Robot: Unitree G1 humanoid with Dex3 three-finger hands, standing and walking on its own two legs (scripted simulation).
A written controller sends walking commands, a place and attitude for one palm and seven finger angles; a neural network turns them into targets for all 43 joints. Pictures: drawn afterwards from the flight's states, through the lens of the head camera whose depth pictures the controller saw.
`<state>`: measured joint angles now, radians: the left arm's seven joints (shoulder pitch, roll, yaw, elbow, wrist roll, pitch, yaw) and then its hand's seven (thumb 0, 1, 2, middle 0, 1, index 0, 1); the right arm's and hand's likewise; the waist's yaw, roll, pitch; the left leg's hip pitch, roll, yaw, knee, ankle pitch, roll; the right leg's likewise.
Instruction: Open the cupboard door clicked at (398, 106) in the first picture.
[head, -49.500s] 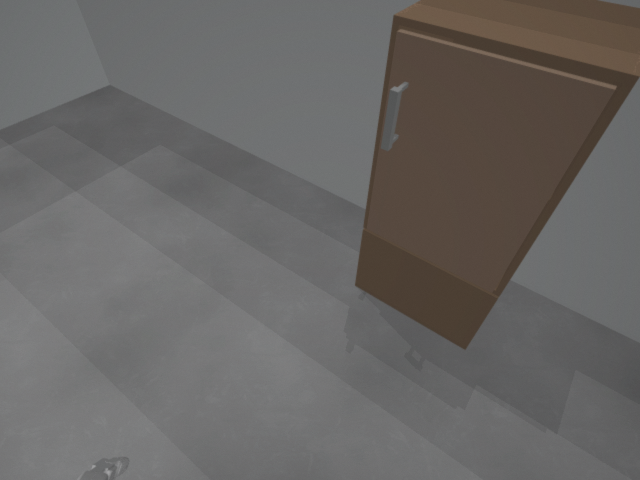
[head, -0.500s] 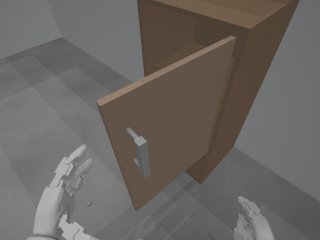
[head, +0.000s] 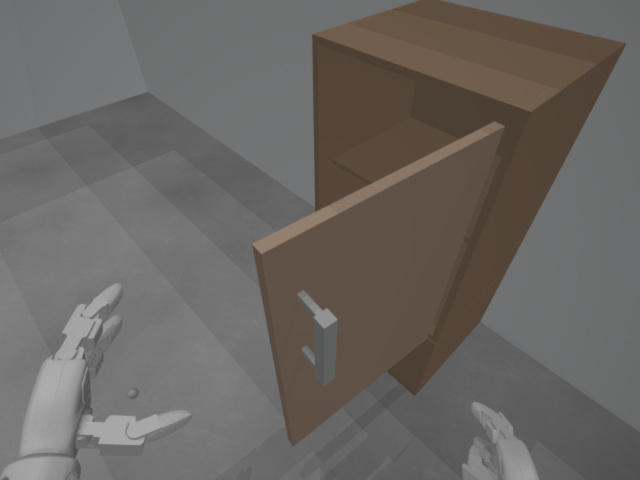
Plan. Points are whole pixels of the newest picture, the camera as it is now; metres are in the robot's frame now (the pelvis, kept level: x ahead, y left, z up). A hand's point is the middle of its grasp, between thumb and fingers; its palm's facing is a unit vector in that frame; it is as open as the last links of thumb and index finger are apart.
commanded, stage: draw the hand back to the body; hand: left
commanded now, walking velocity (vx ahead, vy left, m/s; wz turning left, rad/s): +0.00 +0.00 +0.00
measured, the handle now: (315, 339) +0.29 +0.04 +0.03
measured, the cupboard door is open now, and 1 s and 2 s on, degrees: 84 84 84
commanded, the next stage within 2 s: step back with the hand held close in 0.78 s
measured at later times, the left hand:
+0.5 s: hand (39, 328) +0.19 +0.27 +0.18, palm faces +0.46 -0.80 -0.39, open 8.2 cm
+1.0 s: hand (84, 335) +0.19 +0.23 +0.18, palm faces +0.43 -0.80 -0.42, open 7.4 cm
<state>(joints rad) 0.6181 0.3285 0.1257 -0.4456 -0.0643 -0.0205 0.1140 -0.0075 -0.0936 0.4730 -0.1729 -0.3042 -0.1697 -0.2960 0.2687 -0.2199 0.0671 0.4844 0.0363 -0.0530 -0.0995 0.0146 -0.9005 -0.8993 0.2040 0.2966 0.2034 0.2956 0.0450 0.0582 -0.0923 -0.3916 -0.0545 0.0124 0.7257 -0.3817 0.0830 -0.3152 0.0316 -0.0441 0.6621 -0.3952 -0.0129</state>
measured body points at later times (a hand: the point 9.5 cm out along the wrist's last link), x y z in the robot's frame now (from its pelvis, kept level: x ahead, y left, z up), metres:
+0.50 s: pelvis +0.00 +0.01 +0.02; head -0.02 -0.01 +0.47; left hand +0.16 +0.31 +0.21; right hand +0.18 -0.21 -0.06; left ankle +0.00 +0.06 -0.72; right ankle -0.03 -0.11 -0.72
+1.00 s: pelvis -0.01 -0.03 +0.02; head -0.02 -0.05 +0.47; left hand +0.16 +0.27 +0.21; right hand +0.18 -0.26 -0.06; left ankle +0.00 +0.06 -0.72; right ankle -0.03 -0.12 -0.72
